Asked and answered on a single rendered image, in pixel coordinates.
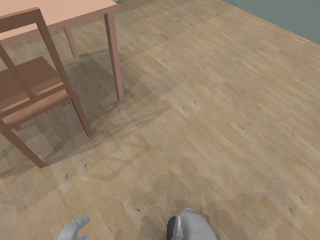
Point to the right robot foot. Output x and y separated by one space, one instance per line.
170 227

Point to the table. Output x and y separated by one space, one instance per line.
60 14

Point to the chair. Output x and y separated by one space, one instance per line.
32 88

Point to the left robot hand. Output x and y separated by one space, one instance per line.
70 231

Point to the right robot thigh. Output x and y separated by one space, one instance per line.
191 226

